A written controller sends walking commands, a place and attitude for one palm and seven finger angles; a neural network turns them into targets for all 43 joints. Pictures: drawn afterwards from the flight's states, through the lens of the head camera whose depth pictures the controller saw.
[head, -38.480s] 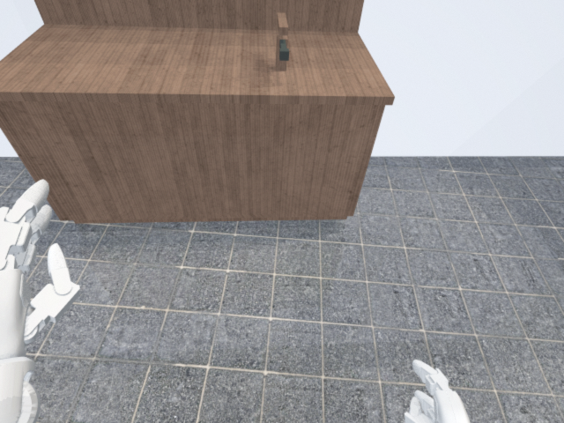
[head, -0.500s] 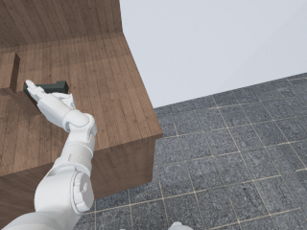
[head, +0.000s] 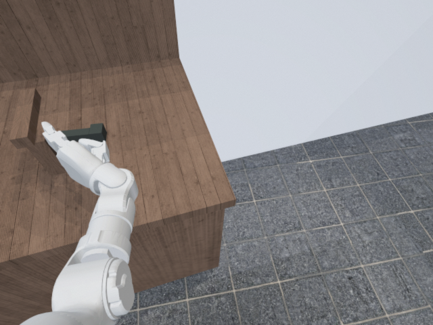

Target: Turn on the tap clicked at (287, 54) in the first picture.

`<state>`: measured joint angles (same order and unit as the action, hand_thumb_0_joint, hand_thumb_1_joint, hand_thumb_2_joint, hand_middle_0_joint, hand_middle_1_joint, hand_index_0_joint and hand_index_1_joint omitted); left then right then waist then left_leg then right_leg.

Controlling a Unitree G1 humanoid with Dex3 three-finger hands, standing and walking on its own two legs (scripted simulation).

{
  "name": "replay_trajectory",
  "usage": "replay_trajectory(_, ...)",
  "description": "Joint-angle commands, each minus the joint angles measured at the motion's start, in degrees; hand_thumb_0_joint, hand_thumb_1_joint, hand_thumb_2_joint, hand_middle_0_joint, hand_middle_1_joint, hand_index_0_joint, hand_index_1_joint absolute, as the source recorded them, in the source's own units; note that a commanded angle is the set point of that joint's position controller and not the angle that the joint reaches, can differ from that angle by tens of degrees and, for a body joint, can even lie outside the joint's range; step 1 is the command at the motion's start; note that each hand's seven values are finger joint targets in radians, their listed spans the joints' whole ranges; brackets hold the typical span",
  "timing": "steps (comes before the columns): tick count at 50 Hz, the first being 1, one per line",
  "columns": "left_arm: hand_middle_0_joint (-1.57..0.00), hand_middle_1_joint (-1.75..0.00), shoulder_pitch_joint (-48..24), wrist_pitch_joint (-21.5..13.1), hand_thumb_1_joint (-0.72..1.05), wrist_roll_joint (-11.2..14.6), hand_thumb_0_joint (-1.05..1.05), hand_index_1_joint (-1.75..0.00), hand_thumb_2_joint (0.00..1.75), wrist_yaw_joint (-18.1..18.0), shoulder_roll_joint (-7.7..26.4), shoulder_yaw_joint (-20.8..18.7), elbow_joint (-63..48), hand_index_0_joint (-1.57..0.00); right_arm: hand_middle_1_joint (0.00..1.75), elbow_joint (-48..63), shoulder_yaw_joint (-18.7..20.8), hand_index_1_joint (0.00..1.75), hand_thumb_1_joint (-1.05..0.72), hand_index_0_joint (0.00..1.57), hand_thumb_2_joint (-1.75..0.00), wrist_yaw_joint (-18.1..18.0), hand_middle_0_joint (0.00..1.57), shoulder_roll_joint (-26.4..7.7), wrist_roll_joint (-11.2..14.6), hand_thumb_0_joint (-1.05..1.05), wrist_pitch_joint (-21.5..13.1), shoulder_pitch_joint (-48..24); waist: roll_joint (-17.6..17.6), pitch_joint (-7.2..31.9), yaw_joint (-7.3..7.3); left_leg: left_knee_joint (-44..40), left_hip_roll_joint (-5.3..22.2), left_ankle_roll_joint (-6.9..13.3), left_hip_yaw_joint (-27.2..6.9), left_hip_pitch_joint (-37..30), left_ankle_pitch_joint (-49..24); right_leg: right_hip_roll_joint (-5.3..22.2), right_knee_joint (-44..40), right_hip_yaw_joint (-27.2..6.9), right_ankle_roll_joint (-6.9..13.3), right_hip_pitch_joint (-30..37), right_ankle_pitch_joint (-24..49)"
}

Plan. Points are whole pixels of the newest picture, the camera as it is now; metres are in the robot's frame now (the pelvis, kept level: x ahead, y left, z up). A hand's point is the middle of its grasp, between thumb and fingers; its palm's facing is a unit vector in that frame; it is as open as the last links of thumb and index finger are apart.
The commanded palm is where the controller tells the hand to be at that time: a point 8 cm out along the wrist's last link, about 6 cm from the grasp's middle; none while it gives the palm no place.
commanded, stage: lift the hand up off the lever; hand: left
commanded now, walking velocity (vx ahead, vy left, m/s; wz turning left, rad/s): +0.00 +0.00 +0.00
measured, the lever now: (98, 133) +0.48 +0.24 +0.07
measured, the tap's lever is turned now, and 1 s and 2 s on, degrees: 83 83 83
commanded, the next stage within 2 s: draw the hand back beside the body in 1.86 s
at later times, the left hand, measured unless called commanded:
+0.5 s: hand (98, 146) +0.43 +0.22 +0.09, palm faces +0.81 -0.58 -0.08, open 7.8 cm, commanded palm +0.37 +0.24 +0.11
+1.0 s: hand (87, 140) +0.42 +0.23 +0.12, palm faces +0.82 -0.56 -0.07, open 7.7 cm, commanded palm +0.36 +0.24 +0.13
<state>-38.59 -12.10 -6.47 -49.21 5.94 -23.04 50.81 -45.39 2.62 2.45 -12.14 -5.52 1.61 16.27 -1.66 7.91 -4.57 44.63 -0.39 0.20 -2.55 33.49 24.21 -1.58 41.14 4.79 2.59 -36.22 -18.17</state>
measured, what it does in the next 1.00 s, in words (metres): stands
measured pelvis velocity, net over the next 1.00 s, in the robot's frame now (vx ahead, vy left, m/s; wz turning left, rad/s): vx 0.00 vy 0.00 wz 0.00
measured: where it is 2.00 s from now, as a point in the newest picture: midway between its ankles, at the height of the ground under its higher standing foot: outside the picture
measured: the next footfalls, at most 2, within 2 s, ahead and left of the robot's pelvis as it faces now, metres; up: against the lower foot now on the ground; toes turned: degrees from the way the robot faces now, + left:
none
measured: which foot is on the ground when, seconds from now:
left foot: down 0.00-1.00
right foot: down 0.00-1.00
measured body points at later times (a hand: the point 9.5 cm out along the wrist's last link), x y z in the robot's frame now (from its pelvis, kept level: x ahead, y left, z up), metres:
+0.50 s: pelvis +0.00 +0.00 +0.01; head +0.04 +0.00 +0.46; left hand +0.38 +0.25 +0.09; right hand +0.10 -0.25 -0.12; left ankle -0.03 +0.11 -0.71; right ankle +0.02 -0.09 -0.71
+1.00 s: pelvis +0.00 +0.00 +0.02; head +0.02 -0.01 +0.46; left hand +0.37 +0.25 +0.12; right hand +0.10 -0.25 -0.11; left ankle -0.03 +0.11 -0.71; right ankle +0.02 -0.09 -0.71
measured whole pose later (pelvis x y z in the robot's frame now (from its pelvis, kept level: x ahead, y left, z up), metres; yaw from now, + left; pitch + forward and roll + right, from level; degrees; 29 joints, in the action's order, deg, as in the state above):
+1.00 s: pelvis +0.00 +0.00 +0.02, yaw +0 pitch +8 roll -1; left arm -34.2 -2.2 -4.3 -47.2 4.6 -21.0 39.1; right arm -45.2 2.2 -0.4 -12.0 -3.8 1.9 12.5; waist -1.9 5.7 -2.1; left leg 37.1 -0.4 0.2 -2.3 23.7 21.0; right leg -1.7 34.2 4.3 2.6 -26.7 -15.3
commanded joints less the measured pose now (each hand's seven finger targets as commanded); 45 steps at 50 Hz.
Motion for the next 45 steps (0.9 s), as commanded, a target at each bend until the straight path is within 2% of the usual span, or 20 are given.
replay_trajectory(1, -0.15, -0.15, -22.6, -3.0, 0.9, -2.1, 0.0, -0.15, 0.9, -0.1, 10.3, 1.3, -15.7, -0.15, 0.3, 5.2, 2.9, 0.3, -0.9, 0.2, -0.9, -0.5, 0.2, -7.9, -0.2, 0.0, -1.5, 1.0, -2.1, 20.7, 0.95, -5.1, -0.5, -1.6, 0.5, -7.0, -25.4, 0.5, -3.2, -1.4, -0.4, 17.8, 18.6)
replay_trajectory(3, -0.15, -0.15, -21.5, -1.9, 0.9, -1.8, 0.0, -0.15, 0.9, 0.3, 7.6, 3.7, -15.7, -0.15, 0.3, 5.5, 2.7, 0.3, -0.9, 0.2, -0.9, -0.5, 0.2, -7.4, 0.0, 0.0, -1.4, 0.5, -1.3, 19.6, 0.61, -5.3, -0.5, -1.6, 0.8, -6.9, -26.3, 0.7, -3.4, -1.2, -0.5, 18.3, 19.7)
replay_trajectory(5, -0.15, -0.15, -21.3, -0.7, 0.9, -1.6, 0.0, -0.15, 0.9, 0.4, 8.1, 3.1, -14.4, -0.15, 0.3, 5.6, 2.5, 0.3, -0.9, 0.2, -0.9, -0.7, 0.2, -7.7, 0.2, 0.0, -1.2, 0.0, 1.6, 17.7, 0.39, -6.0, -0.6, -1.1, 1.0, -5.3, -23.6, 0.9, -4.3, -1.4, -0.7, 19.0, 18.8)
replay_trajectory(11, -0.15, -0.15, -21.6, 0.1, 0.9, -1.3, 0.0, -0.15, 0.9, 0.2, 10.3, 1.1, -16.8, -0.15, 0.3, 5.6, 2.4, 0.3, -0.9, 0.2, -0.9, -1.4, 0.2, -7.4, 0.3, 0.0, -1.0, -1.4, 0.6, 17.5, 1.22, -6.6, -0.8, -0.8, 1.2, -5.9, -22.2, 1.1, -5.3, -1.9, -0.9, 20.2, 18.2)
replay_trajectory(15, -0.15, -0.15, -21.8, 0.9, 0.9, -1.9, 0.0, -0.15, 0.9, 0.6, 8.7, 3.1, -18.9, -0.15, 0.3, 6.2, 2.3, 0.3, -0.9, 0.2, -0.9, -1.4, 0.2, -7.1, 0.4, 0.0, -0.9, -1.8, -0.3, 18.8, 1.26, -6.7, -0.7, -1.1, 1.2, -7.6, -25.0, 1.2, -5.0, -1.6, -0.6, 20.8, 20.3)
replay_trajectory(16, -0.15, -0.15, -20.8, 1.2, 0.9, -1.9, 0.0, -0.15, 0.9, 0.5, 10.6, 1.5, -19.1, -0.15, 0.3, 6.0, 2.4, 0.3, -0.9, 0.2, -0.9, -1.6, 0.2, -7.3, 0.4, 0.0, -0.8, -2.1, -1.2, 18.7, 1.73, -6.7, -0.7, -1.2, 1.2, -7.7, -24.5, 1.1, -5.2, -1.8, -0.6, 20.7, 19.5)
replay_trajectory(18, -0.15, -0.15, -22.9, 1.3, 0.9, -1.8, 0.0, -0.15, 0.9, 0.7, 9.3, 3.1, -20.4, -0.15, 0.3, 6.3, 2.3, 0.3, -0.9, 0.2, -0.9, -1.7, 0.2, -7.0, 0.6, 0.0, -0.7, -2.3, 0.4, 18.8, 1.04, -7.0, -0.6, -1.1, 1.2, -7.7, -24.5, 1.3, -5.3, -1.7, -0.7, 21.4, 20.0)
replay_trajectory(21, -0.15, -0.15, -22.3, 1.7, 0.9, -1.5, 0.0, -0.15, 0.9, 0.5, 10.6, 1.8, -21.5, -0.15, 0.3, 5.9, 2.4, 0.3, -0.9, 0.2, -0.9, -2.0, 0.2, -7.2, 0.5, 0.0, -0.9, -2.8, -0.8, 18.8, 1.54, -7.2, -0.6, -1.3, 1.0, -8.7, -24.3, 1.1, -5.7, -1.8, -0.6, 21.2, 19.1)
replay_trajectory(22, -0.15, -0.15, -22.9, 1.6, 0.9, -1.3, 0.0, -0.15, 0.9, 0.6, 8.9, 3.3, -22.6, -0.15, 0.3, 6.3, 2.2, 0.3, -0.9, 0.2, -0.9, -1.9, 0.2, -6.9, 0.5, 0.0, -1.0, -2.8, -1.2, 18.9, 1.31, -7.3, -0.7, -1.3, 1.1, -9.1, -25.1, 1.2, -5.6, -1.6, -0.7, 21.3, 19.8)
replay_trajectory(25, -0.15, -0.15, -19.5, 2.4, 0.9, -1.3, 0.0, -0.15, 0.9, 0.7, 9.6, 2.5, -23.1, -0.15, 0.3, 6.6, 2.4, 0.3, -0.9, 0.2, -0.9, -1.9, 0.2, -6.9, 0.6, 0.0, -1.0, -2.8, 0.2, 20.1, 2.17, -7.2, -0.6, -1.2, 1.5, -9.0, -26.7, 1.3, -5.5, -1.8, -0.7, 23.5, 22.4)
replay_trajectory(26, -0.15, -0.15, -19.7, 2.8, 0.9, -1.5, 0.0, -0.15, 0.9, 0.7, 10.9, 1.6, -23.4, -0.15, 0.3, 6.2, 2.4, 0.3, -0.9, 0.2, -0.9, -2.1, 0.2, -7.2, 0.6, 0.0, -0.8, -3.0, -1.3, 19.1, 2.29, -7.5, -0.6, -1.5, 1.4, -9.4, -26.8, 1.3, -5.7, -1.8, -0.6, 23.1, 22.0)
replay_trajectory(29, -0.15, -0.15, -19.8, 3.6, 0.9, -1.2, 0.0, -0.15, 0.9, 1.1, 10.8, 2.0, -24.6, -0.15, 0.3, 6.8, 2.3, 0.3, -0.9, 0.2, -0.9, -2.4, 0.2, -6.9, 1.0, 0.0, -0.7, -3.6, 0.9, 18.5, 2.17, -8.4, -0.7, -0.8, 1.7, -8.4, -24.5, 1.6, -6.6, -2.2, -0.8, 24.6, 21.2)
replay_trajectory(31, -0.15, -0.15, -19.5, 4.1, 0.9, -1.1, 0.0, -0.15, 0.9, 1.1, 11.3, 1.5, -25.1, -0.15, 0.3, 6.6, 2.3, 0.3, -0.9, 0.2, -0.9, -2.7, 0.2, -7.2, 1.1, 0.0, -0.8, -4.3, -0.2, 17.2, 2.53, -9.1, -0.6, -1.0, 1.5, -8.9, -23.6, 1.4, -7.3, -2.2, -0.6, 24.0, 19.4)
replay_trajectory(33, -0.15, -0.15, -19.8, 4.3, 0.9, -0.8, 0.0, -0.15, 0.9, 1.2, 8.9, 3.4, -25.1, -0.15, 0.3, 6.7, 2.2, 0.3, -0.9, 0.2, -0.9, -2.6, 0.2, -6.8, 1.1, 0.0, -1.2, -4.6, 0.2, 16.3, 2.19, -9.6, -0.6, -0.8, 1.5, -9.4, -22.6, 1.3, -7.8, -1.9, -0.7, 23.3, 17.8)
replay_trajectory(36, -0.15, -0.15, -20.8, 4.9, 0.9, -0.8, 0.0, -0.15, 0.9, 1.0, 10.5, 2.3, -22.7, -0.15, 0.3, 5.8, 2.0, 0.3, -0.9, 0.2, -0.9, -3.0, 0.2, -7.2, 1.1, 0.0, -1.4, -5.2, 1.3, 13.2, 1.74, -10.5, -0.6, -0.4, 1.2, -8.3, -18.2, 1.4, -9.5, -2.1, -0.9, 22.1, 12.8)
replay_trajectory(38, -0.15, -0.15, -21.4, 5.0, 0.9, -0.6, 0.0, -0.15, 0.9, 1.2, 9.1, 3.7, -23.6, -0.15, 0.3, 6.4, 1.9, 0.3, -0.9, 0.2, -0.9, -2.9, 0.2, -7.0, 1.2, 0.0, -1.6, -5.4, 1.1, 14.4, 1.81, -10.8, -0.8, -0.1, 1.6, -9.0, -17.9, 1.6, -9.8, -2.4, -1.0, 22.8, 12.7)
replay_trajectory(40, -0.15, -0.15, -20.0, 5.5, 0.9, -0.3, 0.0, -0.15, 0.9, 1.3, 9.7, 2.9, -23.3, -0.15, 0.3, 6.5, 1.9, 0.3, -0.9, 0.2, -0.9, -3.0, 0.2, -7.0, 1.3, 0.0, -1.7, -5.6, 1.4, 15.3, 2.3, -10.8, -0.8, 0.0, 1.9, -9.0, -18.8, 1.7, -9.9, -2.5, -1.0, 24.1, 14.4)
replay_trajectory(41, -0.15, -0.15, -19.2, 5.8, 0.9, -0.4, 0.0, -0.15, 0.9, 1.2, 12.2, 0.7, -22.5, -0.15, 0.3, 6.0, 2.0, 0.3, -0.9, 0.2, -0.9, -3.2, 0.2, -7.3, 1.3, 0.0, -1.5, -5.5, 1.2, 14.9, 2.82, -11.2, -0.8, -0.1, 1.6, -8.8, -18.5, 1.6, -10.2, -2.6, -0.9, 24.3, 13.8)
replay_trajectory(42, -0.15, -0.15, -21.7, 5.6, 0.9, -0.5, 0.0, -0.15, 0.9, 1.5, 10.4, 3.0, -24.2, -0.15, 0.3, 6.3, 1.7, 0.3, -0.9, 0.2, -0.9, -3.2, 0.2, -7.0, 1.5, 0.0, -1.4, -5.6, 0.8, 15.3, 2.01, -11.3, -0.7, -0.3, 1.6, -9.7, -19.2, 1.8, -10.0, -2.5, -0.9, 24.2, 14.3)
replay_trajectory(45, -0.15, -0.15, -20.8, 5.9, 0.9, -0.2, 0.0, -0.15, 0.9, 1.6, 9.9, 3.1, -24.1, -0.15, 0.3, 6.4, 1.9, 0.3, -0.9, 0.2, -0.9, -3.2, 0.2, -7.0, 1.5, 0.0, -1.7, -5.7, 1.3, 15.5, 2.38, -11.5, -0.7, -0.2, 1.7, -10.2, -19.8, 1.7, -10.3, -2.5, -0.9, 24.9, 15.2)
